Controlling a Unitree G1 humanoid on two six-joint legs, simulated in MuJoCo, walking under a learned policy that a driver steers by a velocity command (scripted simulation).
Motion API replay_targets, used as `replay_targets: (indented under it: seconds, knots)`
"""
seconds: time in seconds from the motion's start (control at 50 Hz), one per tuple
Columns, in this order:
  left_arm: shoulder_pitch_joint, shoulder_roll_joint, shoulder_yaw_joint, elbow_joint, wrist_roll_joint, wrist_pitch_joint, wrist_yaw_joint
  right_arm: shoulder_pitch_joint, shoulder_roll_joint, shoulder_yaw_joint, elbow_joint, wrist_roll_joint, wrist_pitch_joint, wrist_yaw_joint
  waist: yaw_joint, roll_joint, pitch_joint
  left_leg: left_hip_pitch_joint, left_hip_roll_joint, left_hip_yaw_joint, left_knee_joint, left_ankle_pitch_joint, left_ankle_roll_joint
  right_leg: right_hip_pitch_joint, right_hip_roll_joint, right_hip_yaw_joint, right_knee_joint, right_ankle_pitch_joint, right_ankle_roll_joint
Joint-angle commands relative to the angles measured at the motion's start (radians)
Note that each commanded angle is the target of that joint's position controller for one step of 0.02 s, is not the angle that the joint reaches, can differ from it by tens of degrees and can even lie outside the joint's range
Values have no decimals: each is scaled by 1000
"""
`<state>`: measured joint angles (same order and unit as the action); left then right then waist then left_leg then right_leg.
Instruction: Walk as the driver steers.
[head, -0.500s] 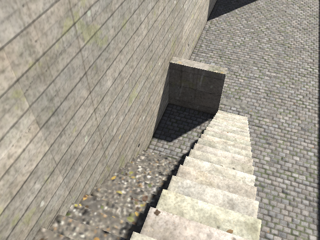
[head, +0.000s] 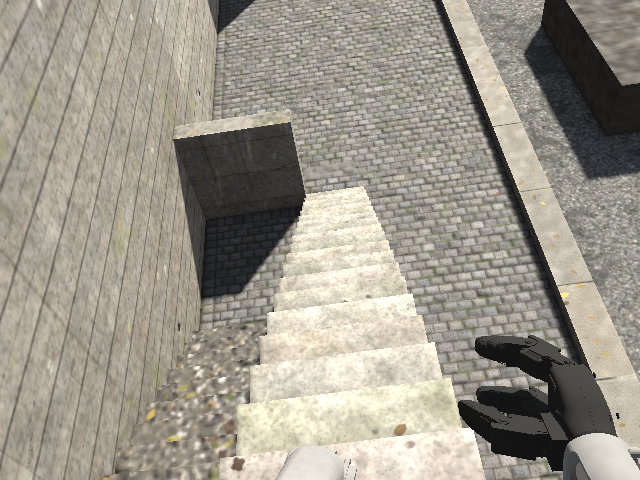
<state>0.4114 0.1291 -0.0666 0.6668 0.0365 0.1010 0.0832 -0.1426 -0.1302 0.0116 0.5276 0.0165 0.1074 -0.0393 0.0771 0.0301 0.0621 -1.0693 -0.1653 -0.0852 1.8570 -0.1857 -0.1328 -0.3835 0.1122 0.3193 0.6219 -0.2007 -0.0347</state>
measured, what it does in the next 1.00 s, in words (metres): goes down, turning left: left foot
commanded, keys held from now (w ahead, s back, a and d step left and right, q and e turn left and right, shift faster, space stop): q+shift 0.22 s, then w+q+shift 0.34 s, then w+shift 0.02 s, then w+e+shift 0.42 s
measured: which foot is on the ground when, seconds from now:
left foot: up 0.00-0.18, down 0.20-1.00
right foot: down 0.00-0.74, up 0.76-1.00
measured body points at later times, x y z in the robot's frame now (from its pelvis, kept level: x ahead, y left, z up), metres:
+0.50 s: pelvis +0.08 +0.09 +0.00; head +0.09 +0.10 +0.45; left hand +0.27 +0.37 -0.03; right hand +0.31 -0.11 -0.08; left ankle +0.04 +0.21 -0.73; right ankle +0.09 -0.02 -0.73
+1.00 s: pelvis +0.16 +0.18 -0.04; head +0.18 +0.18 +0.41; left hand +0.35 +0.48 -0.07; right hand +0.41 +0.01 -0.11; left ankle +0.06 +0.23 -0.73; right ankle +0.32 +0.03 -0.69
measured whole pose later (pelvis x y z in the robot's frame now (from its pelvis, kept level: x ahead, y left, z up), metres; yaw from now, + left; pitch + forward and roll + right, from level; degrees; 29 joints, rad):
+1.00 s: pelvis +0.16 +0.18 -0.04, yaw +15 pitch +4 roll -1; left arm 0.00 0.32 -0.05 0.47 0.01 0.05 -0.01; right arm 0.20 -0.29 0.09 0.49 -0.03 -0.06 0.00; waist 0.01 0.02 -0.04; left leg -0.37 -0.08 0.00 0.89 -0.60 0.08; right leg -0.78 0.06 0.22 1.06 0.09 -0.01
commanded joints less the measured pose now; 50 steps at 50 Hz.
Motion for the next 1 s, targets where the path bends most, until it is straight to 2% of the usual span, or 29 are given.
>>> replay_targets:
  seconds: [0.02, 0.06, 0.12, 0.14, 0.18, 0.2, 0.22, 0.26, 0.28, 0.32, 0.34, 0.38, 0.44, 0.48, 0.5, 0.54, 0.58, 0.62, 0.66, 0.7, 0.74, 0.76, 0.78, 0.82, 0.86, 0.9, 0.94, 0.96, 1.0]
  knots:
    - [-72, 107, 14, -89, -6, -4, 16, -32, -11, 5, -107, 14, 2, 10, -43, -144, -138, 66, 45, 23, -375, 115, -36, 183, -168, 184, -167, -83, -133]
    - [-88, 35, -11, -42, 8, -25, 2, 114, -15, -18, -5, 41, -6, 31, -84, -146, -214, 398, 126, -80, -488, 259, -27, 77, -210, 203, -200, -95, -112]
    - [-237, 87, 2, -78, -7, -67, -26, 147, -63, -27, 40, 37, -14, 29, -88, -193, -73, 569, 139, -119, -654, 235, 21, -118, -220, 160, -226, -140, -101]
    - [-244, 76, 6, -64, -2, -76, -38, 164, -79, -22, 65, 13, -20, 32, -82, -214, -38, 632, 151, -86, -763, 199, 36, -123, -203, 133, -228, -53, -105]
    - [-235, 157, 43, -51, -1, -91, -58, 178, -145, -36, 98, 14, -34, 49, -52, -247, -3, 680, 148, -54, -964, 42, 77, -24, -223, 107, -198, 274, -157]
    - [-254, 194, 67, -61, 0, -82, -49, 186, -165, -45, 90, 35, -49, 51, -36, -262, -35, 683, 109, -28, -980, 0, 91, 67, -230, 136, -190, 456, -163]
    - [-238, 173, 69, -78, -25, -58, -42, 139, -140, -29, 56, 51, -54, 52, -20, -236, 26, 520, 112, -77, -1393, -110, 145, 304, -182, 141, -166, 387, -162]
    - [-193, 169, 83, -119, -19, -43, -51, 179, -152, -24, 89, 21, -64, 72, 49, -76, -158, 705, 126, -151, -1368, 73, 188, 367, -125, 65, -70, 38, -83]
    - [-249, 155, 85, -149, -21, -40, -61, 185, -147, -22, 73, 9, -61, 78, 43, -30, -187, 753, 131, -190, -1373, 122, 218, 279, -76, -37, 29, -207, -44]
    - [-456, 156, 100, -265, -45, -40, -55, 215, -285, -57, 31, 9, -67, 83, -16, 159, -49, 743, 268, -619, -1659, -392, 396, -1, 29, -200, 165, -372, 49]
    - [-504, 131, 92, -281, -57, -52, -45, 261, -261, -46, 24, 6, -69, 77, -44, 203, -2, 846, 293, -685, -1652, -271, 409, -141, 24, -190, 142, -402, 64]
    - [-497, 84, 74, -258, -38, -85, -70, 237, -212, -37, -22, -2, -41, 50, -55, 194, -82, 930, 223, -546, -1510, -41, 343, -39, -18, -163, -22, -312, 94]
    - [-454, 105, 84, -232, -22, -128, -110, 152, -196, -29, -96, -19, -8, 15, -42, 155, -192, 817, 175, -505, -1490, -20, 291, 314, -40, -201, -213, 66, 86]
    - [-449, 132, 85, -249, 4, -127, -112, 95, -158, -9, -163, -22, -27, 31, -8, 4, -232, 657, 106, -457, -1440, -45, 257, 486, -69, -194, -98, 99, 120]
    - [-436, 148, 83, -258, 13, -125, -103, 105, -124, 2, -170, 2, -48, 44, -28, -127, -260, 621, 65, -397, -1330, -48, 242, 546, -151, -132, -115, 251, 82]
    - [-392, 193, 89, -256, 31, -128, -94, 119, -127, 2, -179, 17, -89, 49, -22, -216, -267, 427, 23, -330, -1140, -76, 203, 658, -268, -32, -67, 600, -31]
    - [-328, 210, 93, -231, -10, -133, -87, 168, -159, -6, -158, 7, -131, 67, -35, -210, -263, 303, 60, -249, -976, -309, 157, 680, -408, 54, -11, 876, -159]
    - [-355, 221, 77, -218, -44, -139, -85, 176, -169, 0, -159, -2, -162, 68, -68, -113, -248, 369, 123, -194, -940, -345, 110, 532, -470, 130, -63, 714, -219]
    - [-543, 279, 75, -252, -48, -147, -75, 254, -161, 8, -109, -9, -168, 64, -171, -33, -253, 762, 115, -75, -883, -13, 112, 122, -403, 23, -61, 373, -176]
    - [-661, 272, 56, -306, -64, -135, -75, 262, -140, 22, -134, -52, -157, 71, -222, 11, -145, 932, 58, 28, -1036, 111, 125, -99, -251, -121, -31, 184, -103]
    - [-605, 274, 56, -341, -47, -130, -58, 210, -236, 4, -200, -53, -179, 74, -198, 213, -106, 969, 128, -143, -1281, 472, 132, -153, -89, -197, 252, -46, -8]
    - [-611, 252, 49, -344, -44, -140, -52, 208, -286, -3, -214, -55, -180, 66, -172, 307, -117, 1040, 256, -343, -1340, 667, 185, -311, -37, -166, 484, -389, 25]
    - [-596, 262, 54, -328, -58, -156, -51, 249, -301, -13, -204, -54, -184, 57, -163, 206, -168, 1123, 355, -482, -1310, 685, 260, -504, -5, -79, 616, -403, 34]
    - [-586, 255, 45, -296, -61, -132, -62, 245, -290, -12, -181, -54, -190, 69, -134, -7, -272, 1166, 427, -489, -1232, 603, 293, -558, -28, 14, 633, -283, 46]
    - [-486, 226, 29, -272, -20, -98, -78, 163, -244, 20, -187, -61, -181, 64, -65, 3, -289, 1072, 421, -394, -1149, 631, 254, -511, -83, 7, 620, -200, 52]
    - [-476, 214, 19, -272, -26, -72, -94, 177, -258, 35, -171, -55, -173, 68, -44, -28, -276, 906, 352, -277, -1138, 424, 201, -454, -64, -71, 627, 19, 46]
    - [-440, 240, 37, -247, -47, -54, -88, 272, -286, 31, -144, -53, -187, 56, -52, 2, -221, 884, 390, -301, -1124, 184, 206, -595, -71, -7, 675, 119, 32]
    - [-420, 249, 33, -244, -41, -49, -92, 269, -271, 42, -136, -44, -191, 41, -34, -54, -158, 731, 315, -173, -1140, 88, 179, -485, -60, -55, 501, 293, 14]
    - [-457, 183, 2, -270, -8, -56, -98, 270, -225, 60, -98, -33, -195, 12, -57, -19, -131, 563, 237, -48, -1154, -167, 186, -202, -63, -166, 188, 594, 24]
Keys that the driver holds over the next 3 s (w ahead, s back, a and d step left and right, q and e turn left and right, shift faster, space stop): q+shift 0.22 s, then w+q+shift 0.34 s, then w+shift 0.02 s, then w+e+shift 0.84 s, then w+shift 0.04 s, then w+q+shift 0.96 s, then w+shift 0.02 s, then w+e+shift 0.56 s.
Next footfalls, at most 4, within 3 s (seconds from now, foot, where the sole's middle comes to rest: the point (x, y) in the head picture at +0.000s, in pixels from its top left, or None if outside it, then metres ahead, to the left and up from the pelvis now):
0.20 left None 0.10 0.24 -0.77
1.28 right None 0.40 0.05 -0.97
1.60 left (313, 477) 0.60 0.25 -1.16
1.98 right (448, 421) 0.84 -0.13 -1.35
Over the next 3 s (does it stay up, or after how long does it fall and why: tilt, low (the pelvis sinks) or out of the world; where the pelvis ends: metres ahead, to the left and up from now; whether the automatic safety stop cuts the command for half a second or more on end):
stays up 1.34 0.32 -1.02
